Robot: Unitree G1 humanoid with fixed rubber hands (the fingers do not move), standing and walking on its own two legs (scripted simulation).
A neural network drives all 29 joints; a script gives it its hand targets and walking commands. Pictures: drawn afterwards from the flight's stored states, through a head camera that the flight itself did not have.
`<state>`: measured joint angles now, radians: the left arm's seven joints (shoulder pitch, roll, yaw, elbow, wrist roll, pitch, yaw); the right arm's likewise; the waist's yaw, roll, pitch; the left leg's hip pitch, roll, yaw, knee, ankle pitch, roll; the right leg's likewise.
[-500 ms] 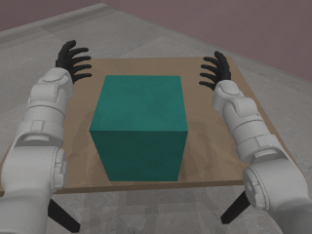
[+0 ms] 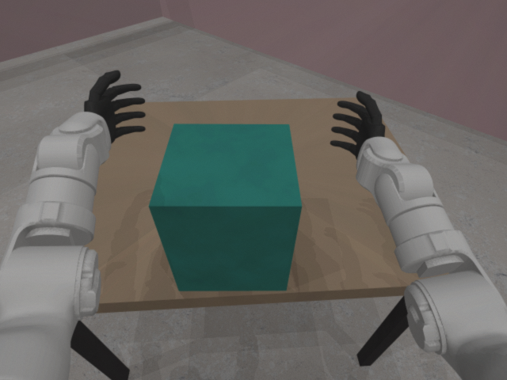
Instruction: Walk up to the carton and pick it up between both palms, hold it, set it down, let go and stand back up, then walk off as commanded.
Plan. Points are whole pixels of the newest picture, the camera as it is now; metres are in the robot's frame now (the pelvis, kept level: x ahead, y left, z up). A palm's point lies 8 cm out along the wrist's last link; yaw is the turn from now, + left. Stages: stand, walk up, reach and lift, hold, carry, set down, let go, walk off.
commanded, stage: set down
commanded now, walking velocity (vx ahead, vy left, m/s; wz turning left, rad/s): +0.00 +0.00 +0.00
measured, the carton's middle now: (232, 210) +0.41 +0.05 +0.03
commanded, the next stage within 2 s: none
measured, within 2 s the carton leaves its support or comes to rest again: neither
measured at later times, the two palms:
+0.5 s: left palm (84, 193) +0.36 +0.26 +0.15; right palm (357, 195) +0.35 -0.14 +0.14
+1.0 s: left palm (85, 263) +0.28 +0.26 +0.08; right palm (366, 255) +0.28 -0.16 +0.07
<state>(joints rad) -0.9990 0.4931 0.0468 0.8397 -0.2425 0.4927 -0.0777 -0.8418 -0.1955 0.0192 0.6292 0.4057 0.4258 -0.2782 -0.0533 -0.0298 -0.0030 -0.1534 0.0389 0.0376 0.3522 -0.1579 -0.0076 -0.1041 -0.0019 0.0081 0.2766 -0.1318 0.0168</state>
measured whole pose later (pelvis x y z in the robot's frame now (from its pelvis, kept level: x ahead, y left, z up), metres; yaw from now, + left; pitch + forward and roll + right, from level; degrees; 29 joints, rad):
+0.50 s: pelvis +0.00 +0.00 +0.00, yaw +0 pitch -4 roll -1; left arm -0.54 0.45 0.12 0.37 -0.25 0.51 -0.08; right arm -0.43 -0.09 -0.01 0.20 0.30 0.42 -0.30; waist 0.01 -0.02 0.03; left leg -0.14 0.04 0.03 0.37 -0.17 -0.01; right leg -0.10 0.00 0.00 0.32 -0.16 0.01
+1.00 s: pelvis +0.02 +0.00 +0.00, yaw -1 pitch -4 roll -1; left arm -0.06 0.35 0.13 0.04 -0.23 0.35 -0.09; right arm 0.09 -0.08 0.04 -0.09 0.23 0.24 -0.24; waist 0.07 -0.02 0.07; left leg -0.08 0.03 0.05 0.35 -0.19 -0.01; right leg -0.05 -0.01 0.02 0.30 -0.18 0.02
